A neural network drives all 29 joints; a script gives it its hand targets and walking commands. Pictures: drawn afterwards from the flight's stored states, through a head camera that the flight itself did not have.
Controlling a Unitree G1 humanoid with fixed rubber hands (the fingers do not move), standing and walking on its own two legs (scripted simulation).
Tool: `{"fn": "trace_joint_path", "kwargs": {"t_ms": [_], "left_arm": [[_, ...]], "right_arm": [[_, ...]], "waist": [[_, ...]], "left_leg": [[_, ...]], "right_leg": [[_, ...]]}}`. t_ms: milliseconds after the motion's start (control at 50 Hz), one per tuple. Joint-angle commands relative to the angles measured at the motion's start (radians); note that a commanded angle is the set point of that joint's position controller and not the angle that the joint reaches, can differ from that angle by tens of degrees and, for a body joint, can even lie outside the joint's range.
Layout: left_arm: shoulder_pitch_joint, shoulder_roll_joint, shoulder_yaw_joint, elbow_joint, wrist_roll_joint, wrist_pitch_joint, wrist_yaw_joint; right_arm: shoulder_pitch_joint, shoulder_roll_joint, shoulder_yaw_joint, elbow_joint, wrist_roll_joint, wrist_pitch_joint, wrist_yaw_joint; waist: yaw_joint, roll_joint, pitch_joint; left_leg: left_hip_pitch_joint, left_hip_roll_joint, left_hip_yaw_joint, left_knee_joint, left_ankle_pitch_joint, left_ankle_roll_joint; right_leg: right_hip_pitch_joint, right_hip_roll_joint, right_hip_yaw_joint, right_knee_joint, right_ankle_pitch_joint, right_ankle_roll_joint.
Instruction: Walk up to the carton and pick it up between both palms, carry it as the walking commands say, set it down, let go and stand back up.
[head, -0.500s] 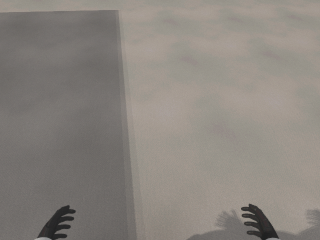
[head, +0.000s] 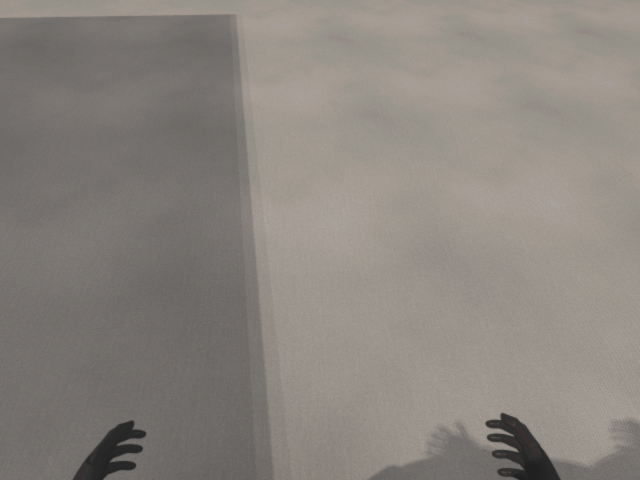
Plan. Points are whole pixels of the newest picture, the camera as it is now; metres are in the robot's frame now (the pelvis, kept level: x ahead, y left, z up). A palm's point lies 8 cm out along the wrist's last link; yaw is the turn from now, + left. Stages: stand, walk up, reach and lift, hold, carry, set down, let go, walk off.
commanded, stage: stand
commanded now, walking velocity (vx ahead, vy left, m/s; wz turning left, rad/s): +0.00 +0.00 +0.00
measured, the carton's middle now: out of the picture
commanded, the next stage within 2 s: walk up in 0.68 s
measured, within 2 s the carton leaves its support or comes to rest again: neither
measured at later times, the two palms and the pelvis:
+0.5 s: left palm out of the picture +0.11 +0.28 -0.09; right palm out of the picture +0.13 -0.27 -0.07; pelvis -0.01 +0.00 +0.00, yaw +0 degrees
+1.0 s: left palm out of the picture +0.09 +0.28 -0.10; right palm out of the picture +0.10 -0.29 -0.08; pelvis -0.02 +0.00 +0.01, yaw -2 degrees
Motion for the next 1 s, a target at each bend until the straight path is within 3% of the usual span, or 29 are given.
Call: {"fn": "trace_joint_path", "kwargs": {"t_ms": [0,20,60,100,120,140,220,280,300,320,360,400,480,500,580,640,660,700,720,740,780,820,840,860,880,900,920,960,980], "left_arm": [[-0.088,0.219,0.068,-0.021,0.004,-0.029,-0.001],[-0.080,0.223,0.072,-0.019,0.004,-0.027,-0.003],[-0.069,0.214,0.066,-0.007,-0.001,-0.029,0.000],[-0.088,0.227,0.063,-0.008,0.005,-0.025,-0.001],[-0.101,0.224,0.063,-0.007,0.004,-0.026,0.003],[-0.087,0.226,0.073,-0.021,0.001,-0.032,0.000],[-0.099,0.210,0.067,-0.010,-0.004,-0.029,0.004],[-0.058,0.215,0.066,-0.001,-0.004,-0.019,-0.001],[-0.081,0.216,0.061,-0.002,-0.006,-0.019,-0.004],[-0.072,0.227,0.064,0.015,-0.008,-0.016,-0.004],[-0.110,0.206,0.055,-0.001,-0.005,-0.020,-0.006],[-0.089,0.212,0.060,0.002,-0.007,-0.024,-0.004],[-0.120,0.220,0.056,0.012,0.003,-0.026,-0.003],[-0.096,0.222,0.057,0.018,-0.001,-0.027,-0.004],[-0.096,0.223,0.061,0.022,-0.001,-0.023,-0.008],[-0.083,0.193,0.054,0.029,0.000,-0.026,-0.008],[-0.075,0.219,0.062,0.036,0.000,-0.030,0.000],[-0.069,0.194,0.052,0.025,0.000,-0.032,-0.008],[-0.060,0.208,0.059,0.039,-0.004,-0.029,-0.004],[-0.083,0.222,0.060,0.040,0.006,-0.030,-0.003],[-0.062,0.214,0.065,0.041,-0.009,-0.026,-0.007],[-0.067,0.209,0.061,0.049,-0.001,-0.031,-0.005],[-0.097,0.228,0.065,0.050,0.005,-0.031,-0.007],[-0.029,0.127,0.074,-0.024,0.001,0.033,-0.037],[-0.071,0.069,0.050,-0.040,0.006,0.049,-0.043],[-0.046,0.055,0.054,-0.037,0.002,0.055,-0.032],[-0.027,0.072,0.061,-0.033,-0.003,0.060,-0.027],[0.031,0.070,0.065,-0.023,-0.011,0.075,-0.034],[0.035,0.071,0.065,-0.035,-0.011,0.085,-0.034]], "right_arm": [[-0.074,-0.224,-0.079,0.022,-0.003,-0.032,-0.002],[-0.064,-0.222,-0.081,0.020,0.005,-0.032,0.001],[-0.046,-0.219,-0.073,0.036,0.004,-0.038,0.007],[-0.065,-0.208,-0.076,0.027,0.015,-0.033,0.004],[-0.074,-0.195,-0.065,0.028,0.010,-0.031,0.003],[-0.073,-0.214,-0.072,0.026,0.001,-0.033,0.002],[-0.051,-0.208,-0.068,0.036,0.004,-0.032,-0.001],[-0.087,-0.225,-0.073,0.038,0.006,-0.039,0.000],[-0.099,-0.215,-0.065,0.042,0.007,-0.034,0.002],[-0.076,-0.195,-0.065,0.048,0.007,-0.034,0.004],[-0.069,-0.208,-0.068,0.058,-0.001,-0.030,-0.003],[-0.078,-0.202,-0.060,0.054,-0.003,-0.039,0.002],[-0.072,-0.186,-0.055,0.053,0.002,-0.032,0.005],[-0.067,-0.204,-0.068,0.059,0.003,-0.030,0.003],[-0.075,-0.198,-0.061,0.054,0.004,-0.039,0.006],[-0.081,-0.217,-0.067,0.062,-0.003,-0.034,0.003],[-0.069,-0.212,-0.070,0.064,0.004,-0.029,0.003],[-0.074,-0.226,-0.073,0.066,0.001,-0.037,0.003],[-0.070,-0.238,-0.073,0.071,0.007,-0.032,0.001],[-0.067,-0.215,-0.068,0.064,0.011,-0.032,0.001],[-0.044,-0.220,-0.068,0.069,0.011,-0.037,0.001],[-0.042,-0.203,-0.065,0.079,0.000,-0.032,0.003],[-0.041,-0.197,-0.056,0.084,0.010,-0.026,0.002],[0.114,-0.147,-0.072,0.097,-0.037,0.042,-0.018],[0.001,-0.150,-0.076,0.055,-0.020,0.066,-0.032],[0.003,-0.144,-0.080,0.023,-0.014,0.070,-0.036],[0.006,-0.144,-0.088,0.013,-0.014,0.075,-0.032],[-0.060,-0.169,-0.091,0.014,-0.022,0.080,-0.030],[-0.053,-0.182,-0.098,0.005,-0.023,0.087,-0.031]], "waist": [[-0.002,-0.010,-0.052],[-0.001,-0.031,-0.022],[0.007,0.002,-0.044],[-0.009,-0.029,-0.039],[-0.010,0.009,-0.055],[0.009,-0.010,-0.092],[-0.007,0.017,-0.086],[0.023,0.035,-0.089],[0.019,-0.006,-0.060],[0.000,0.005,-0.062],[0.010,-0.051,-0.033],[0.009,0.035,-0.067],[-0.006,-0.006,-0.061],[0.007,-0.043,-0.060],[-0.004,0.021,-0.092],[0.016,-0.009,-0.060],[0.001,0.042,-0.062],[0.018,0.000,-0.116],[0.022,0.021,-0.104],[-0.013,-0.024,-0.130],[0.011,0.016,-0.123],[0.004,0.028,-0.091],[-0.013,-0.031,-0.062],[-0.034,-0.040,-0.040],[-0.014,0.055,0.103],[-0.013,0.121,0.044],[-0.005,0.095,-0.047],[0.022,0.192,-0.050],[0.025,0.175,-0.046]], "left_leg": [[0.036,0.076,-0.081,-0.148,0.109,0.068],[0.030,0.076,-0.072,-0.142,0.095,0.056],[0.035,0.074,-0.076,-0.144,0.108,0.060],[0.056,0.073,-0.070,-0.153,0.100,0.058],[0.050,0.072,-0.077,-0.151,0.099,0.061],[0.071,0.084,-0.079,-0.159,0.121,0.057],[0.079,0.091,-0.093,-0.174,0.204,0.068],[0.029,0.096,-0.102,-0.175,0.136,0.066],[0.034,0.082,-0.085,-0.169,0.110,0.056],[0.035,0.082,-0.089,-0.175,0.099,0.059],[0.033,0.086,-0.101,-0.191,0.040,0.061],[0.053,0.092,-0.102,-0.189,0.096,0.066],[0.052,0.079,-0.071,-0.173,0.124,0.055],[0.062,0.080,-0.092,-0.200,0.083,0.063],[0.058,0.083,-0.084,-0.207,0.080,0.054],[0.039,0.098,-0.122,-0.231,0.055,0.065],[0.053,0.083,-0.094,-0.217,0.097,0.061],[0.080,0.094,-0.094,-0.209,0.134,0.058],[0.078,0.094,-0.085,-0.205,0.184,0.057],[0.105,0.087,-0.077,-0.182,0.207,0.050],[0.078,0.087,-0.089,-0.203,0.114,0.063],[0.076,0.086,-0.089,-0.214,0.111,0.061],[0.073,0.089,-0.086,-0.219,0.094,0.049],[0.135,0.200,-0.174,-0.204,-0.204,0.091],[0.084,0.200,-0.112,-0.269,-0.003,0.063],[0.117,0.206,-0.089,-0.245,0.152,0.064],[0.147,0.240,-0.081,-0.232,0.243,0.086],[0.053,0.360,-0.150,-0.299,0.223,0.130],[0.051,0.360,-0.118,-0.262,0.259,0.136]], "right_leg": [[-0.004,-0.106,0.144,-0.187,0.111,-0.076],[-0.023,-0.100,0.138,-0.203,0.107,-0.071],[0.009,-0.106,0.150,-0.202,0.102,-0.068],[-0.015,-0.115,0.155,-0.231,0.103,-0.071],[-0.001,-0.117,0.162,-0.221,0.124,-0.069],[0.025,-0.106,0.145,-0.201,0.129,-0.060],[0.040,-0.091,0.121,-0.180,0.177,-0.058],[0.040,-0.090,0.111,-0.183,0.133,-0.064],[0.021,-0.103,0.130,-0.204,0.126,-0.063],[0.024,-0.113,0.138,-0.218,0.097,-0.069],[0.003,-0.104,0.133,-0.248,0.043,-0.065],[0.021,-0.107,0.147,-0.226,0.101,-0.062],[0.015,-0.117,0.160,-0.255,0.118,-0.063],[0.022,-0.112,0.155,-0.257,0.071,-0.066],[0.040,-0.110,0.148,-0.256,0.071,-0.057],[0.049,-0.085,0.114,-0.237,0.056,-0.048],[0.043,-0.105,0.147,-0.258,0.092,-0.051],[0.080,-0.109,0.130,-0.247,0.169,-0.054],[0.081,-0.110,0.135,-0.239,0.200,-0.060],[0.070,-0.108,0.131,-0.228,0.229,-0.058],[0.094,-0.118,0.146,-0.248,0.155,-0.057],[0.042,-0.099,0.138,-0.248,0.114,-0.060],[0.027,-0.098,0.136,-0.270,0.078,-0.052],[-0.157,-0.084,0.111,-0.155,-0.163,-0.043],[-0.245,-0.034,0.128,-0.124,0.132,-0.027],[-0.211,-0.027,0.105,-0.067,0.254,-0.018],[-0.150,-0.015,0.061,0.015,0.267,-0.007],[-0.093,0.006,0.019,0.145,-0.029,0.004],[-0.085,-0.012,0.026,0.136,-0.088,0.007]]}}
